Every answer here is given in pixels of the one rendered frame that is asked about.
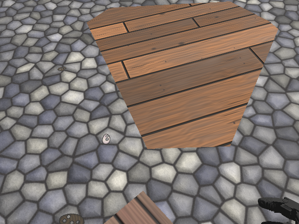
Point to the right robot hand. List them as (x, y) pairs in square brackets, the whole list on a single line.
[(286, 207)]

